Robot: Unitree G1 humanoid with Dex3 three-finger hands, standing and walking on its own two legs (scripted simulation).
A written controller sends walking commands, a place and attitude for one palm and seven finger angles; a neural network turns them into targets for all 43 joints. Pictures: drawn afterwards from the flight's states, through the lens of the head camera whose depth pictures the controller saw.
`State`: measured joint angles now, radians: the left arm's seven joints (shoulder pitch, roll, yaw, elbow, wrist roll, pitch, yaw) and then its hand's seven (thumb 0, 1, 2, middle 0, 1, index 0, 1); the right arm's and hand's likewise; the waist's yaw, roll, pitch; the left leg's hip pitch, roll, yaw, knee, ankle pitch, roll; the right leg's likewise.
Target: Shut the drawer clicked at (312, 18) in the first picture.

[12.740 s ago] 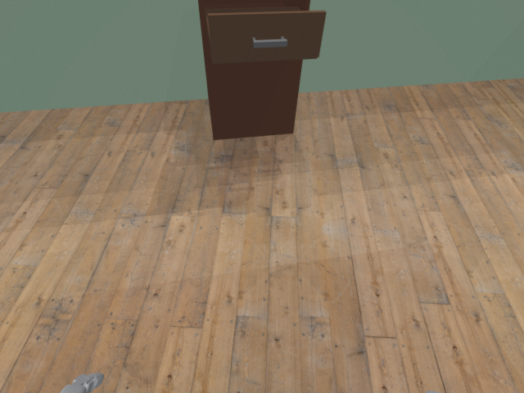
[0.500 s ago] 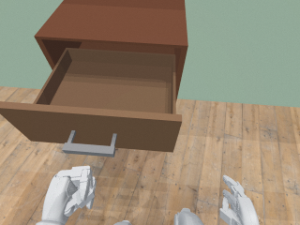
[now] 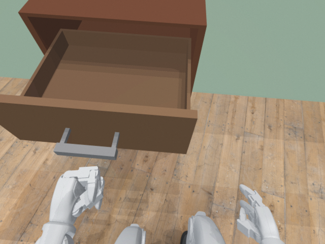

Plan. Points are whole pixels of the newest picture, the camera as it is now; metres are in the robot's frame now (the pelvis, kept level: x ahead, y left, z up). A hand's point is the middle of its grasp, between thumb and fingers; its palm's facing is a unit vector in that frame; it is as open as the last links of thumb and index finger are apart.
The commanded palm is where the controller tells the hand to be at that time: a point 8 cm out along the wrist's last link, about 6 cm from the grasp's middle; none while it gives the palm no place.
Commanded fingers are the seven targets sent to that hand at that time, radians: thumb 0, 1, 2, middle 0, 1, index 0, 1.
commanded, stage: bring the fist close to the handle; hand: left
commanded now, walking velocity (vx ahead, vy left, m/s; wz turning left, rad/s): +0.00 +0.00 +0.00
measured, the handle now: (89, 142) +0.33 +0.18 +0.05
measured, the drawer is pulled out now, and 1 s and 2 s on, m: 0.29 0.28 0.14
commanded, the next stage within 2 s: push the drawer shut in 0.30 s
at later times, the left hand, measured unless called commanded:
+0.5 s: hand (97, 190) +0.23 +0.14 +0.05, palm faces -0.06 -1.00 -0.04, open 3.2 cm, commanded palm +0.22 +0.20 +0.05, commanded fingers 0.00 0.90 0.90 -1.40 -1.60 -1.40 -1.60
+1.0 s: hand (100, 174) +0.27 +0.15 +0.04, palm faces -0.08 -1.00 -0.05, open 2.9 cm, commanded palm +0.27 +0.20 +0.05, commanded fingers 0.00 0.90 0.90 -1.40 -1.60 -1.40 -1.60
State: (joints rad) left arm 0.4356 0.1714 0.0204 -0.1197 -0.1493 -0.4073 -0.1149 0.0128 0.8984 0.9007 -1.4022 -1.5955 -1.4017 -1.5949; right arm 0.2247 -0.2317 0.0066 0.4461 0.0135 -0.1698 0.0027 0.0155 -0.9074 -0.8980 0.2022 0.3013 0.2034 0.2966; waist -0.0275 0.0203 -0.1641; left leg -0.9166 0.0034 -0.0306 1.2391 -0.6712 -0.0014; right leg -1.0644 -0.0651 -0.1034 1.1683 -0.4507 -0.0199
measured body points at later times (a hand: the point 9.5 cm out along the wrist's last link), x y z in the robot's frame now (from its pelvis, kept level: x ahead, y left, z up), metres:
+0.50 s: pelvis +0.00 +0.00 +0.00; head +0.09 +0.01 +0.45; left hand +0.23 +0.20 +0.05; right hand +0.18 -0.23 -0.07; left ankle -0.04 +0.12 -0.64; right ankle +0.06 -0.12 -0.64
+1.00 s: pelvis -0.01 +0.01 +0.00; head +0.08 +0.01 +0.44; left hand +0.26 +0.20 +0.05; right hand +0.16 -0.23 -0.09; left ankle -0.04 +0.12 -0.64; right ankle +0.06 -0.12 -0.64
